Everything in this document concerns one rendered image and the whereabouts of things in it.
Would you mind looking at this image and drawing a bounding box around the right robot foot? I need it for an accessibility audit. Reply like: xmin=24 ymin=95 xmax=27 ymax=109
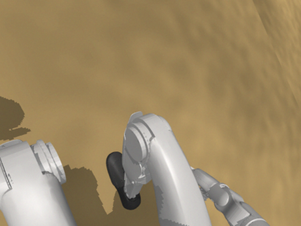
xmin=106 ymin=152 xmax=141 ymax=210

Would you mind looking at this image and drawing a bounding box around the right robot arm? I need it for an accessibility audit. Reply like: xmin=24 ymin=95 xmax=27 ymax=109
xmin=208 ymin=183 xmax=270 ymax=226

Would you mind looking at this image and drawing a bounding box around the right robot hand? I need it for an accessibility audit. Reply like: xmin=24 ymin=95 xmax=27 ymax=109
xmin=191 ymin=167 xmax=220 ymax=201

